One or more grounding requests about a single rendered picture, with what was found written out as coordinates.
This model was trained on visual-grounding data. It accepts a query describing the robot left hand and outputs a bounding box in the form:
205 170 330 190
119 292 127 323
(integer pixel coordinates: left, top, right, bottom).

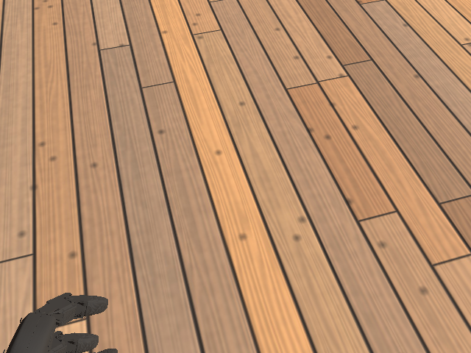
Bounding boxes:
3 293 118 353

